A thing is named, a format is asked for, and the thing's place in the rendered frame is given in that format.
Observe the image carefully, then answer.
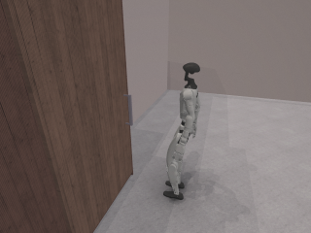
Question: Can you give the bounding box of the right robot hand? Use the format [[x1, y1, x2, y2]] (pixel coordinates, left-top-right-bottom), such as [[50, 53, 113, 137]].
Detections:
[[191, 124, 197, 138]]

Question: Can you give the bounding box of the handle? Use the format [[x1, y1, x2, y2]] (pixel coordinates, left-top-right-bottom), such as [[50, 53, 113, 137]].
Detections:
[[123, 94, 133, 126]]

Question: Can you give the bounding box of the left robot hand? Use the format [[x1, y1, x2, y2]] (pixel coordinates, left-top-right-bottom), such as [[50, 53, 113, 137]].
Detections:
[[172, 143, 186, 161]]

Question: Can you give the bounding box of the robot right upper arm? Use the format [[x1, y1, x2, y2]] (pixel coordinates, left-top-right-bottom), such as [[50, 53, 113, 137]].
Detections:
[[195, 94, 201, 109]]

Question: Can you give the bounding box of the wardrobe door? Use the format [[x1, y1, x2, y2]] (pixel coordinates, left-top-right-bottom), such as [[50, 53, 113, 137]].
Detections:
[[0, 0, 69, 233], [2, 0, 132, 233]]

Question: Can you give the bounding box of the robot left upper arm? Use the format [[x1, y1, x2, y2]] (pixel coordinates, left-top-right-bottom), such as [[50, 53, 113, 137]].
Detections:
[[183, 89, 195, 121]]

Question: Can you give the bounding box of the left robot foot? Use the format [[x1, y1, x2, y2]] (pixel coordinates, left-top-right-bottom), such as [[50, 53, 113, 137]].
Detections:
[[163, 190, 184, 200]]

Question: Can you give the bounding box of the robot left forearm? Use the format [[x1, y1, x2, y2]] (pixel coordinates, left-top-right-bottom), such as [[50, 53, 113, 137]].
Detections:
[[179, 116, 193, 146]]

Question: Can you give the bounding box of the robot right forearm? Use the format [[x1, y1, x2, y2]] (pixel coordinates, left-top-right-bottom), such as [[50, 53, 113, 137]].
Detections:
[[192, 107, 200, 125]]

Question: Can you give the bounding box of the robot right thigh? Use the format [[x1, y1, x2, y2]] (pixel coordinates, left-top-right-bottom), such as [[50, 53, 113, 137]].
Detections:
[[173, 125, 183, 161]]

